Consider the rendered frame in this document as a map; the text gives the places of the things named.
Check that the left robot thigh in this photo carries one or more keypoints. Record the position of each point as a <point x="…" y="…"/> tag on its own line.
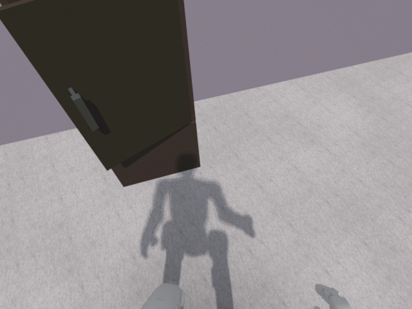
<point x="166" y="296"/>

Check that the right robot hand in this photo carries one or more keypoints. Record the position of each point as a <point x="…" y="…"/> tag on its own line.
<point x="332" y="297"/>

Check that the handle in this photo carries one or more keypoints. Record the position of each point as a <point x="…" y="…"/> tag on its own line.
<point x="83" y="110"/>

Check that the cupboard door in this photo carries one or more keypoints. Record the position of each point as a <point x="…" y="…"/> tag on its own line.
<point x="123" y="57"/>

